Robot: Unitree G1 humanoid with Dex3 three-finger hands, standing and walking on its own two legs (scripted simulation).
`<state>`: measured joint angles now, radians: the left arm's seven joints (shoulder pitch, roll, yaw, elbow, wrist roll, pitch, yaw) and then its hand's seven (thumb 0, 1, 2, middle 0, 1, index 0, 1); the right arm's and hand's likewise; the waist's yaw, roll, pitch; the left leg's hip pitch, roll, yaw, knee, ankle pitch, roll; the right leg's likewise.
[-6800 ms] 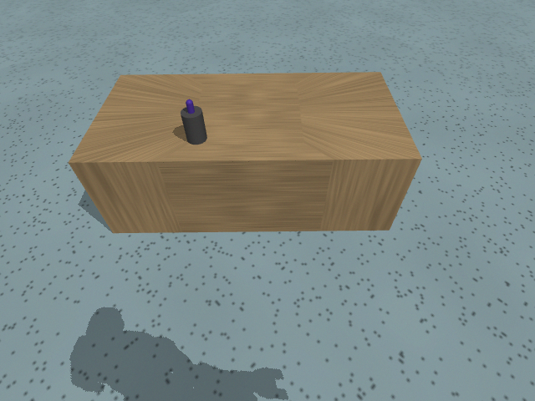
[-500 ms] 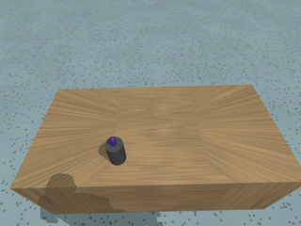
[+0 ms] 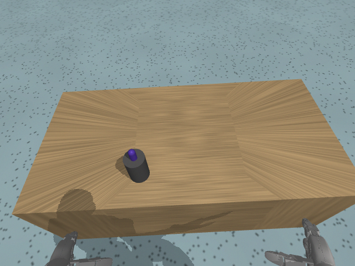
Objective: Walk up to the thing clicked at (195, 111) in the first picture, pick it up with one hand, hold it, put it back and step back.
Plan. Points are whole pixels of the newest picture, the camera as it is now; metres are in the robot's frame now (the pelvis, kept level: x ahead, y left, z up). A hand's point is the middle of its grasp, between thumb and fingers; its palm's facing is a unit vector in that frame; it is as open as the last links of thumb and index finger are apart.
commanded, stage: go down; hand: left
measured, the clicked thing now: (135, 163) +0.49 +0.18 -0.23
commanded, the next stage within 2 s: none
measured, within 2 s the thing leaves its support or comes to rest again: neither
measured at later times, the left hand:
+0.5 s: hand (82, 253) +0.18 +0.26 -0.12, palm faces +0.05 -0.95 -0.31, open 17.5 cm
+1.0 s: hand (74, 256) +0.17 +0.27 -0.11, palm faces +0.10 -0.94 -0.31, open 17.5 cm
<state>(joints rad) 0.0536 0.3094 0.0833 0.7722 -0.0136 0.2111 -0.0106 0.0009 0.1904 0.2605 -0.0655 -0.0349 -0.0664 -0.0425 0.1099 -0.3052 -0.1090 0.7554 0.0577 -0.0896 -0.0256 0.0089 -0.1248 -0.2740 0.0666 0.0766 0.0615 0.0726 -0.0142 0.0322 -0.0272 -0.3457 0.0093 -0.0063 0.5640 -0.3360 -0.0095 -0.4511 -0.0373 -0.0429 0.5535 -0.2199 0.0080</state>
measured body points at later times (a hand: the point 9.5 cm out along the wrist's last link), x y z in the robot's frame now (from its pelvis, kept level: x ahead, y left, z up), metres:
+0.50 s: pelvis +0.03 +0.02 -0.01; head +0.07 +0.02 +0.43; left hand +0.17 +0.31 -0.10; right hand +0.18 -0.26 -0.10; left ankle -0.03 +0.13 -0.73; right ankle +0.03 -0.13 -0.73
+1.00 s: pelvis +0.02 +0.01 -0.02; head +0.05 +0.01 +0.43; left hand +0.16 +0.32 -0.08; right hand +0.18 -0.25 -0.08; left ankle -0.03 +0.13 -0.73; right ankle +0.03 -0.13 -0.73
